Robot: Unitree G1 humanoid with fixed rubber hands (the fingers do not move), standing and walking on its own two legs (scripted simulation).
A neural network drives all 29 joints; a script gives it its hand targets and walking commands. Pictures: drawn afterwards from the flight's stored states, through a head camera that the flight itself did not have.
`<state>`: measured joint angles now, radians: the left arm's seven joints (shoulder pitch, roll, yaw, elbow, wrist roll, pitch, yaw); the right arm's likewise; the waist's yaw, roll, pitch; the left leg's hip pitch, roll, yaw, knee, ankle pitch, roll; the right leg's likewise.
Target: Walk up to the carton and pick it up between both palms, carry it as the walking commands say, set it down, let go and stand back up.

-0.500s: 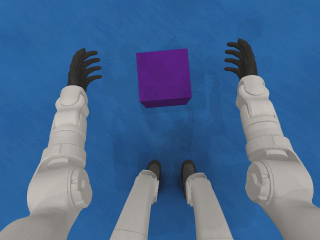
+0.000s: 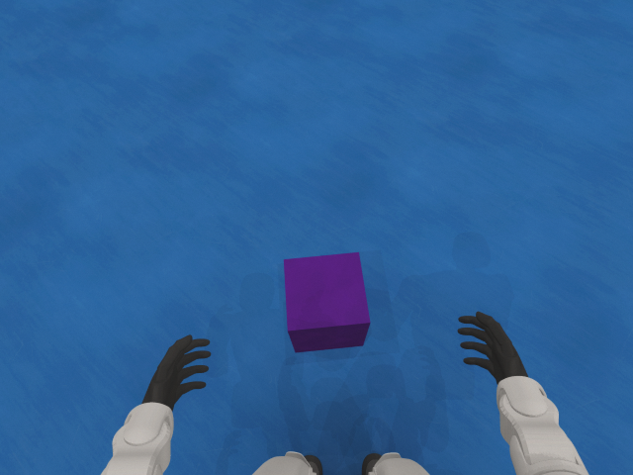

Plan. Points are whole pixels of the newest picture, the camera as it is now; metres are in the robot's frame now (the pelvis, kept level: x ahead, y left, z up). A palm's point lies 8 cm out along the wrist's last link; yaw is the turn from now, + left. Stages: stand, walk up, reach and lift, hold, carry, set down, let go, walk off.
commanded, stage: let go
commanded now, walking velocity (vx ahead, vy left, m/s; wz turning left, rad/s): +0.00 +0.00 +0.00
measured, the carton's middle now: (325, 305) +0.52 +0.03 -0.63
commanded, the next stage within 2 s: stand in 0.60 s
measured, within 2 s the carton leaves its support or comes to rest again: neither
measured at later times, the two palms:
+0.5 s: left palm (183, 423) +0.17 +0.19 -0.05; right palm (572, 429) +0.18 -0.26 -0.05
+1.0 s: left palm (123, 419) +0.18 +0.27 -0.07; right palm (612, 450) +0.16 -0.31 -0.06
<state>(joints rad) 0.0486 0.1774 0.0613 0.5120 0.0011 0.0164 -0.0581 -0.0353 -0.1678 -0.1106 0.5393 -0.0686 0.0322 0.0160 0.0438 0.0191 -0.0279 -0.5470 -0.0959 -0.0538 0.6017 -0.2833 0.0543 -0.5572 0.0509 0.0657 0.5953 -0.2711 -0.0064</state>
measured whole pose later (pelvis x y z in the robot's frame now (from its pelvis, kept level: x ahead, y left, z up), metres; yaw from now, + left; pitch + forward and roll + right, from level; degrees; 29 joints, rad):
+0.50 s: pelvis +0.01 -0.04 +0.01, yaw +1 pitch -5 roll +0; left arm 0.20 0.21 0.02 0.42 0.02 0.14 -0.08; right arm 0.22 -0.21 -0.03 0.39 0.00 0.14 0.05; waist 0.01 0.00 0.13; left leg -0.08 -0.05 -0.09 0.47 -0.29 0.01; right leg -0.09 0.09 0.04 0.45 -0.27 -0.06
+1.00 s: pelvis +0.04 -0.02 +0.01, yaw +0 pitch +0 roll +0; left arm 0.18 0.34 0.05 0.72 0.03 0.01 0.02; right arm 0.22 -0.33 -0.05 0.72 -0.04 0.00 -0.03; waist 0.00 -0.02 -0.03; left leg -0.15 -0.07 -0.06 0.49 -0.32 0.04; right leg -0.16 0.07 0.07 0.47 -0.30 -0.03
